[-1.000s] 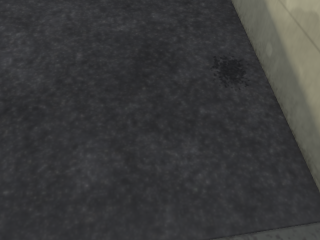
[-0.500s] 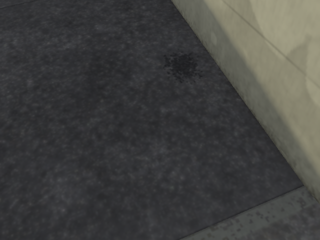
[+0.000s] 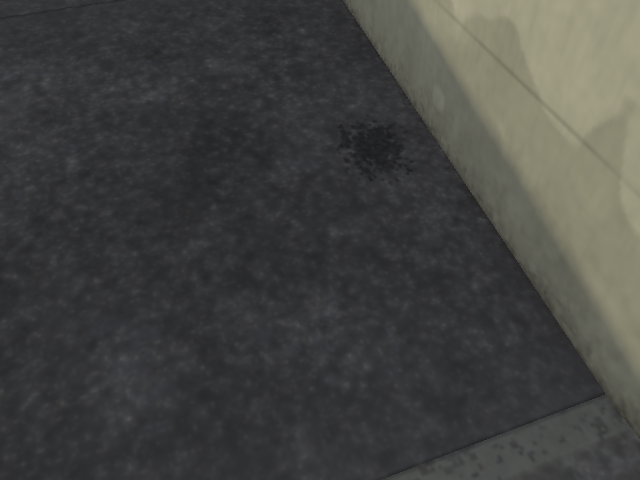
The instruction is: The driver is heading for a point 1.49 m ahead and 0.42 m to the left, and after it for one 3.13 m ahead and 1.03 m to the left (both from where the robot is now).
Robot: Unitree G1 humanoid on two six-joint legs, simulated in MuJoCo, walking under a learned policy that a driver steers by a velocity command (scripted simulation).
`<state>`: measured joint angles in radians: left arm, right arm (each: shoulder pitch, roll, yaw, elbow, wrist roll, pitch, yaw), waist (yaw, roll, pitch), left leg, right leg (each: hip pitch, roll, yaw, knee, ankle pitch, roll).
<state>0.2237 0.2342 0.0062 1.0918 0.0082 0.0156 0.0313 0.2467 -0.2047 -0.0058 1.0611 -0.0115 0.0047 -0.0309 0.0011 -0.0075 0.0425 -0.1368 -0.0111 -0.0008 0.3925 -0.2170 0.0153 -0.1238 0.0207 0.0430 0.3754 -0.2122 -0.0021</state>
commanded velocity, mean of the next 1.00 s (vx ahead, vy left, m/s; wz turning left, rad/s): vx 0.00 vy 0.00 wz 0.00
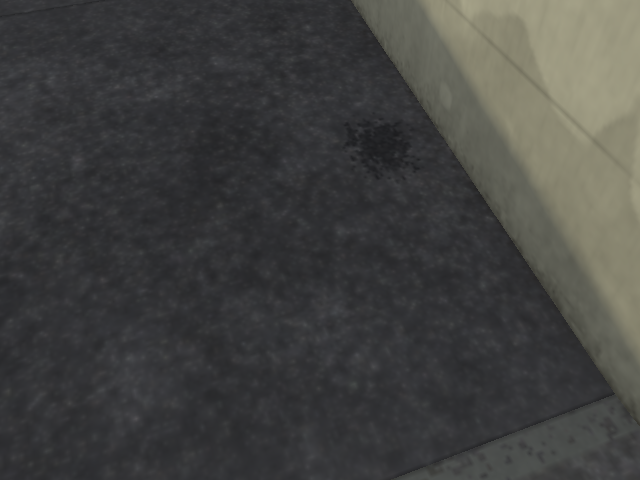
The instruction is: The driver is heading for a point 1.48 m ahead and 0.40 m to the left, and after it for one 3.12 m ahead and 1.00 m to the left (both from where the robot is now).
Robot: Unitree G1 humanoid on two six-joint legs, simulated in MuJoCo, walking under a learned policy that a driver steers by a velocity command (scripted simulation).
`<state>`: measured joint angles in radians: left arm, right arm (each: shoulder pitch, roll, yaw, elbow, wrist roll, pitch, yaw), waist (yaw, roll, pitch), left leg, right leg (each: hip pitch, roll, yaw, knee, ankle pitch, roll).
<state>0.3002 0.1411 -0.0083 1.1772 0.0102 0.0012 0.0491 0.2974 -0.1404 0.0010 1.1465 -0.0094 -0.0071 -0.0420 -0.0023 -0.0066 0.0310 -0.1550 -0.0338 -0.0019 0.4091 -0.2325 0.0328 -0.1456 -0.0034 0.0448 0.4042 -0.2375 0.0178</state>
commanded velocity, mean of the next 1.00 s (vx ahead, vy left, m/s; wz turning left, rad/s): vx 0.31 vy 0.00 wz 0.00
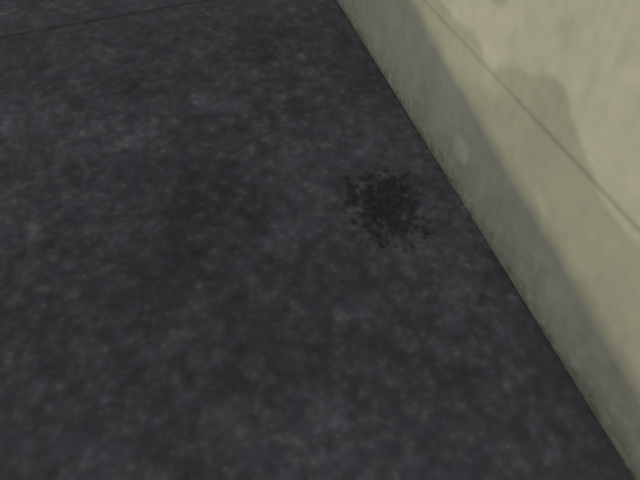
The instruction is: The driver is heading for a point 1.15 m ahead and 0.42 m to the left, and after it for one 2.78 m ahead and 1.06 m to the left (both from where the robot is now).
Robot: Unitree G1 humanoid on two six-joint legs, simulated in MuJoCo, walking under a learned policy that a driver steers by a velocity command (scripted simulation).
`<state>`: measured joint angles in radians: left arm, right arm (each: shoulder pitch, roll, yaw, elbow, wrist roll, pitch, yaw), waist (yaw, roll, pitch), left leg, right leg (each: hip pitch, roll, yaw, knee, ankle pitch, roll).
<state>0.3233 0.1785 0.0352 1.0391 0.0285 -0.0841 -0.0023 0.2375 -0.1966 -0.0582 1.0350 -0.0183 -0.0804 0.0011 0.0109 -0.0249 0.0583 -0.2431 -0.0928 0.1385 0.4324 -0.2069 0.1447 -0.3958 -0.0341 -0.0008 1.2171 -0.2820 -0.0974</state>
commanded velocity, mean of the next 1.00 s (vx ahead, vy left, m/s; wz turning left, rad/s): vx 0.17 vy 0.00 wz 0.46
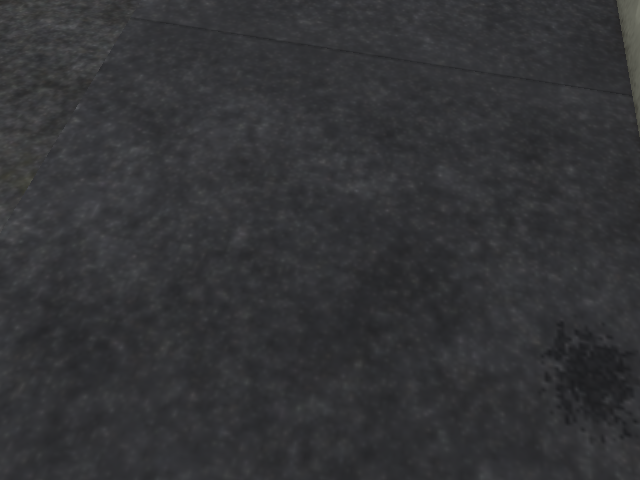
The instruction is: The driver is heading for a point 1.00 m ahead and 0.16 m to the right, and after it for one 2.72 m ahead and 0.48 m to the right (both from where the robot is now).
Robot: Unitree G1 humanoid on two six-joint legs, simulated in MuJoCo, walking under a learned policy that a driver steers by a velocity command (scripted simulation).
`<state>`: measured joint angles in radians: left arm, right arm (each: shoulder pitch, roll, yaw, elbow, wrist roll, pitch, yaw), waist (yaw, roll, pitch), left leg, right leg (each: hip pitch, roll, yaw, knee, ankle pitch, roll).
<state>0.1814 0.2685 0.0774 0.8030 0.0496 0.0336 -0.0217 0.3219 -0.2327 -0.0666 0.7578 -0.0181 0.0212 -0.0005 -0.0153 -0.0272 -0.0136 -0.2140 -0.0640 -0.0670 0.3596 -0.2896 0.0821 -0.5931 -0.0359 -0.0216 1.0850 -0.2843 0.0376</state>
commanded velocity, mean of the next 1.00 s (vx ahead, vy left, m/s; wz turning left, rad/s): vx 0.45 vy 0.00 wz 0.10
